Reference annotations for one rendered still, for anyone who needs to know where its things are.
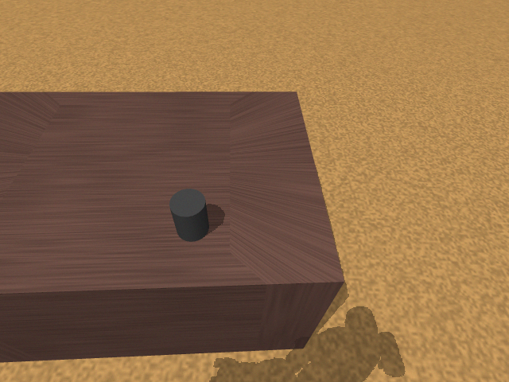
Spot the can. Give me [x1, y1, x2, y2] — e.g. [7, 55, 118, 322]
[169, 189, 209, 242]

